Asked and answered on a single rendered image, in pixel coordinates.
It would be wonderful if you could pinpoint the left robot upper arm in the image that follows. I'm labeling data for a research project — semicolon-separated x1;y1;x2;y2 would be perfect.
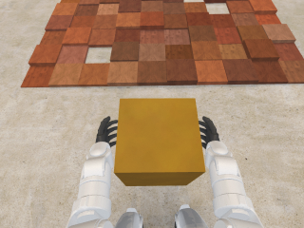
68;218;114;228

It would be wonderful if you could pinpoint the carton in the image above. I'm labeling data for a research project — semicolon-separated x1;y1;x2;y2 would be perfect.
114;98;206;186

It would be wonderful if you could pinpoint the right robot hand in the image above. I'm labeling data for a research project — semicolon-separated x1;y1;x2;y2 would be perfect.
199;116;219;149

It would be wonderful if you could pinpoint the robot left forearm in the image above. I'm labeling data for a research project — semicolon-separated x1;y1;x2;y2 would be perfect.
66;142;114;228

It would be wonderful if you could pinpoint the left robot thigh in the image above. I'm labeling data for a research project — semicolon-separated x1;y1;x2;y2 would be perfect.
114;212;143;228

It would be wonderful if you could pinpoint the robot right shin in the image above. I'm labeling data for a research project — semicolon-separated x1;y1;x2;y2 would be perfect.
180;204;190;210

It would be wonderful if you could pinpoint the robot right forearm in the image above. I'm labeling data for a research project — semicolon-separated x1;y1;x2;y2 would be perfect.
205;141;264;228

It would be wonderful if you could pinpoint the left robot hand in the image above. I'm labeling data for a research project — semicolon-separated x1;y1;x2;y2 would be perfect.
95;116;118;147

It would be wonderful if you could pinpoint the right robot upper arm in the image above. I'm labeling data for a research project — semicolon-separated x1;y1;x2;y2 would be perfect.
214;217;263;228

